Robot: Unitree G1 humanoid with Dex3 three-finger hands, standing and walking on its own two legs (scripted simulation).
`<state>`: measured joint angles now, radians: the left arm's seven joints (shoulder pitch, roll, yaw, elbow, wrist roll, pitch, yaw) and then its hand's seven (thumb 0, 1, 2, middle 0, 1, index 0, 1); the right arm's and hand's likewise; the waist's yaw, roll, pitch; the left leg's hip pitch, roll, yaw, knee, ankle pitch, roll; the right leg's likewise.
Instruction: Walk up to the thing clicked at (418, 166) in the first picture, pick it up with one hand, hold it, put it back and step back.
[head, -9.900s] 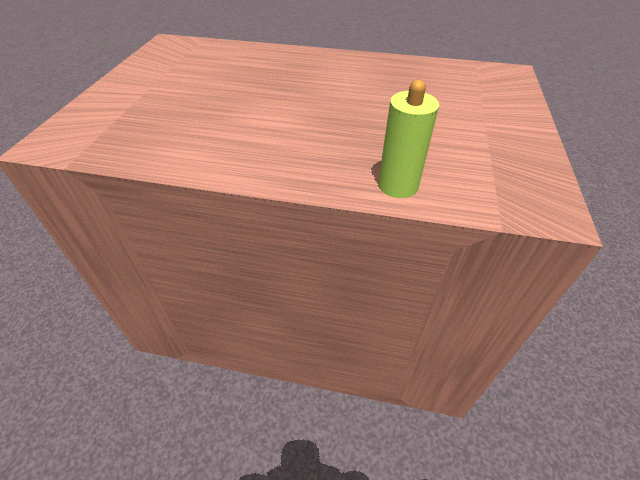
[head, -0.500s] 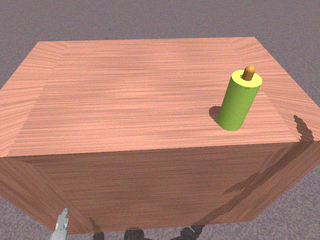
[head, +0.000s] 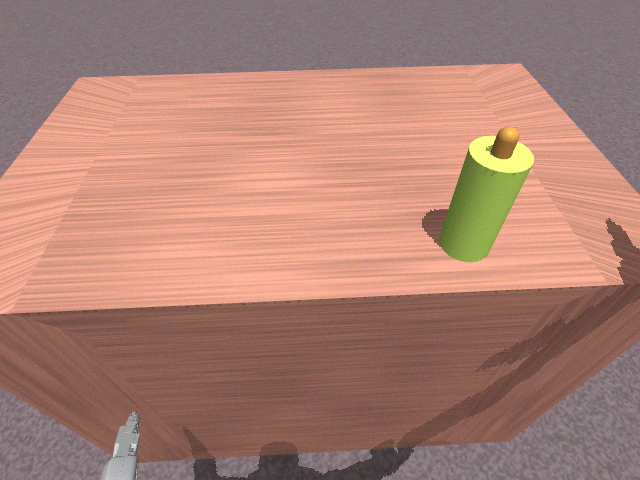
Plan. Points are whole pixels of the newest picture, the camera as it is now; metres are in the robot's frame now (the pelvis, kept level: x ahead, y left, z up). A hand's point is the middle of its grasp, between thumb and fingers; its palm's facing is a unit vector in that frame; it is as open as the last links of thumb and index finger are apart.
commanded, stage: go down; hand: right
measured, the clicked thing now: (484, 194) +0.45 -0.20 +0.13
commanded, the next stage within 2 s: approach in 1.10 s
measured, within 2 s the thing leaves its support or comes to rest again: neither
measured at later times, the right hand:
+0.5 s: hand out of the picture +0.35 -0.40 +0.22, palm faces +0.21 +0.98 +0.00, open 17.7 cm
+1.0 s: hand out of the picture +0.35 -0.40 +0.22, palm faces +0.23 +0.97 -0.01, open 17.7 cm
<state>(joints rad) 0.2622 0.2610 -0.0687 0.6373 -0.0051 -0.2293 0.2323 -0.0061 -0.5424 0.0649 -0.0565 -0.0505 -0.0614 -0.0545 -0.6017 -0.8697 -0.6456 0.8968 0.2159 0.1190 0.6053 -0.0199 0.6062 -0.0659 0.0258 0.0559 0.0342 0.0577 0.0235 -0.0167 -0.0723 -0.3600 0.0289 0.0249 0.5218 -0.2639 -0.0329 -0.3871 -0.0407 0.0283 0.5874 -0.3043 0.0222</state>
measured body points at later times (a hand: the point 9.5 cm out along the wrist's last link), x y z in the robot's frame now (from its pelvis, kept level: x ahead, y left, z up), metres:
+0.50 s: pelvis +0.00 +0.00 +0.00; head +0.03 -0.01 +0.45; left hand +0.15 +0.25 -0.08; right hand +0.34 -0.45 +0.22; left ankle +0.00 +0.14 -0.73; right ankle -0.01 -0.13 -0.73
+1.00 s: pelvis +0.00 +0.00 +0.00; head +0.03 -0.01 +0.45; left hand +0.14 +0.26 -0.08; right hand +0.33 -0.45 +0.22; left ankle +0.00 +0.14 -0.73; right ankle -0.01 -0.13 -0.73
